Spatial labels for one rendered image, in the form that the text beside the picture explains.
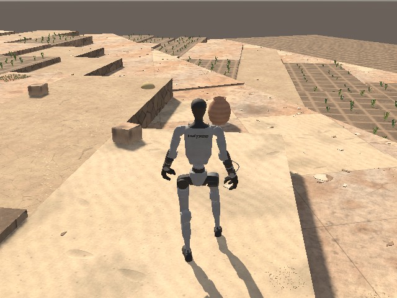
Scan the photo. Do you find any robot right upper arm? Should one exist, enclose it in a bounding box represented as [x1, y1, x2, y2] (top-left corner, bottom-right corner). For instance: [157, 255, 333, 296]
[212, 125, 228, 161]

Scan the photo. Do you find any robot head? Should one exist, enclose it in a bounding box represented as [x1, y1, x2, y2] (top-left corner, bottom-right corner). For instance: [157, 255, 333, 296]
[188, 98, 209, 129]

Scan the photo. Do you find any robot left hand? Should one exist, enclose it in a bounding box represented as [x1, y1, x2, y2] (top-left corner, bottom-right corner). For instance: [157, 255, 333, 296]
[161, 168, 176, 181]

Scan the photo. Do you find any robot left thigh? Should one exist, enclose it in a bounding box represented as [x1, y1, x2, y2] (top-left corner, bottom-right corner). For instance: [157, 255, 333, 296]
[177, 174, 192, 223]

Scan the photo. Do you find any right robot forearm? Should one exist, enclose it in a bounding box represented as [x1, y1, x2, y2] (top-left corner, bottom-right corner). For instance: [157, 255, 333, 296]
[223, 151, 236, 178]

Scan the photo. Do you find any robot left upper arm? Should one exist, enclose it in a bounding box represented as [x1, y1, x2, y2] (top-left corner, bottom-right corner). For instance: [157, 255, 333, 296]
[167, 125, 185, 159]

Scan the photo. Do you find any left robot forearm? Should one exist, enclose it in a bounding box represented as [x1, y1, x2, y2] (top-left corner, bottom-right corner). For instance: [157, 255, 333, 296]
[163, 149, 174, 171]

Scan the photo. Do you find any robot right hand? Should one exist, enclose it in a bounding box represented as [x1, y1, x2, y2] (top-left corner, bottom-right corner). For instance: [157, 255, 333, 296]
[224, 175, 238, 190]

